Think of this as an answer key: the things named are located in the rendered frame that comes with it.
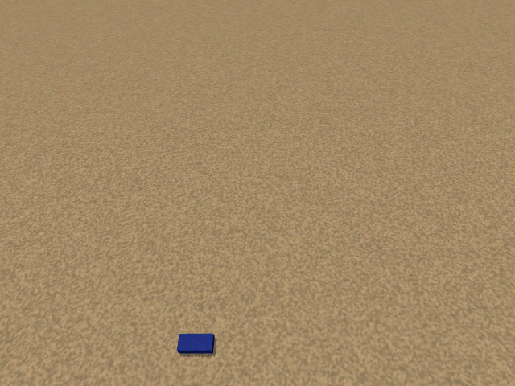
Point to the small box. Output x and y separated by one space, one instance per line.
195 343

